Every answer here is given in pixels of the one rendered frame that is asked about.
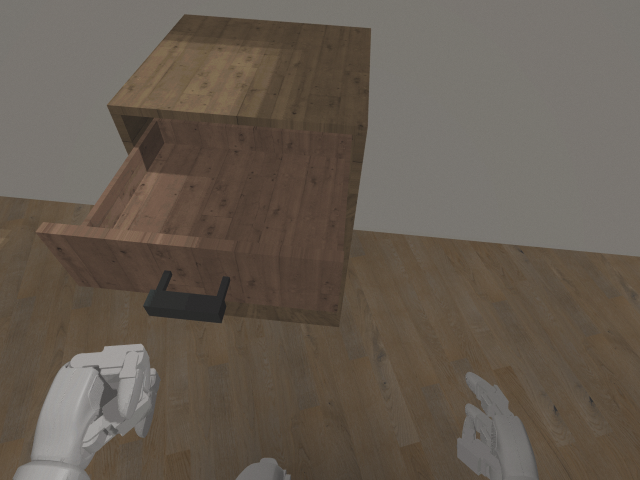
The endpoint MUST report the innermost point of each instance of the drawer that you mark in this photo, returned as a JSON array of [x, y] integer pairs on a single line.
[[263, 206]]

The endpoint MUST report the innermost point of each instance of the handle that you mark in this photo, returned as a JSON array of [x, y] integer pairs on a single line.
[[188, 306]]

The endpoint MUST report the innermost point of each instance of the left robot shin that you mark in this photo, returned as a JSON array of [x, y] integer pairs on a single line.
[[268, 460]]

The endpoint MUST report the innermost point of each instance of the robot left hand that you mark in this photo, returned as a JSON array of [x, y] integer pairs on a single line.
[[117, 382]]

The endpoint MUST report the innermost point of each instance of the cabinet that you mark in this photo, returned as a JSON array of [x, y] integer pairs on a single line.
[[262, 73]]

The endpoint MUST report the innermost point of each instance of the robot right hand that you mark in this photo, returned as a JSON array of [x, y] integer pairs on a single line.
[[504, 448]]

